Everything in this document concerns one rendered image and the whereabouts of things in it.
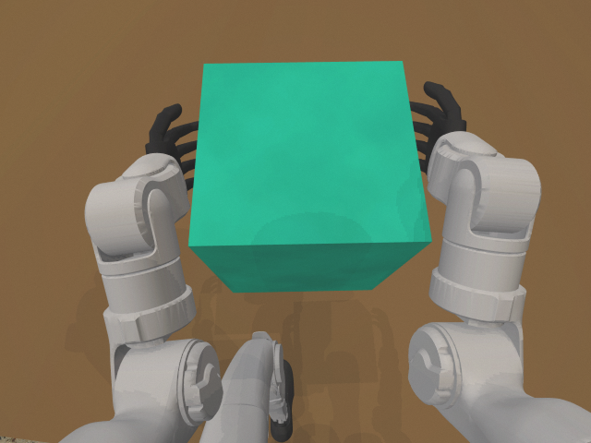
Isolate left robot thigh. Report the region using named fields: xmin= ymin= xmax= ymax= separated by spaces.
xmin=199 ymin=339 xmax=283 ymax=443

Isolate carton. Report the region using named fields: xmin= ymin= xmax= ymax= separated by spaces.
xmin=188 ymin=61 xmax=432 ymax=293

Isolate right robot forearm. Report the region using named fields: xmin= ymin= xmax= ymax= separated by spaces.
xmin=427 ymin=131 xmax=542 ymax=385

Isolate left robot forearm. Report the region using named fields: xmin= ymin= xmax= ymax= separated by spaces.
xmin=85 ymin=153 xmax=197 ymax=409

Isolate right robot upper arm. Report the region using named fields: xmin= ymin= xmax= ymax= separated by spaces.
xmin=408 ymin=322 xmax=591 ymax=443

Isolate robot right hand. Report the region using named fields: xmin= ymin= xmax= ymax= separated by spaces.
xmin=409 ymin=81 xmax=466 ymax=174

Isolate left robot foot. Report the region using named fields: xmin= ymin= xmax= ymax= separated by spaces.
xmin=271 ymin=360 xmax=294 ymax=442

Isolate robot left hand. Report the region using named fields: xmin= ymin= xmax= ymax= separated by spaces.
xmin=145 ymin=103 xmax=199 ymax=191

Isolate left robot upper arm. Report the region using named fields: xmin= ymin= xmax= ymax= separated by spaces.
xmin=58 ymin=339 xmax=223 ymax=443

